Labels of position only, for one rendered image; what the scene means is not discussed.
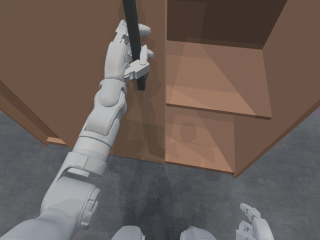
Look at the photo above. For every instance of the handle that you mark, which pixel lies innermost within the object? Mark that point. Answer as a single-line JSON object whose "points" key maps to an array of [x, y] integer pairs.
{"points": [[131, 17]]}

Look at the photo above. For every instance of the robot thigh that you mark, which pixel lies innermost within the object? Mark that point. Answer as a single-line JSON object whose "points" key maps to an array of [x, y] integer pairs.
{"points": [[129, 232], [196, 234]]}

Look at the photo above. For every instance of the right robot hand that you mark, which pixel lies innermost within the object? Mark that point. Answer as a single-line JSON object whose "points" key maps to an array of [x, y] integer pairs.
{"points": [[259, 230]]}

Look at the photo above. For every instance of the left robot hand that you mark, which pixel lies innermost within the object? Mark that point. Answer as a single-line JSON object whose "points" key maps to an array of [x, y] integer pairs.
{"points": [[119, 55]]}

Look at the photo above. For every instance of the wardrobe door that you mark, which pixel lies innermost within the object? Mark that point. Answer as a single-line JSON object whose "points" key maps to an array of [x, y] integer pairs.
{"points": [[25, 110], [52, 57]]}

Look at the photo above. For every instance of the robot left forearm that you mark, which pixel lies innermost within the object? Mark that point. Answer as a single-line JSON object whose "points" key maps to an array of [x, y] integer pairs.
{"points": [[89, 155]]}

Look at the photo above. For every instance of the left robot thigh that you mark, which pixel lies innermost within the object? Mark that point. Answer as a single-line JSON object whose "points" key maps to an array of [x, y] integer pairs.
{"points": [[129, 232]]}

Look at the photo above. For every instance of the right robot thigh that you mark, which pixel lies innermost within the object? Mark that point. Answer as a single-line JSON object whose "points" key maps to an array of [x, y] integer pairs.
{"points": [[196, 234]]}

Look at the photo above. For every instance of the left robot upper arm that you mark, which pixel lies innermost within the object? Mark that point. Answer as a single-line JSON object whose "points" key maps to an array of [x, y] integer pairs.
{"points": [[70, 206]]}

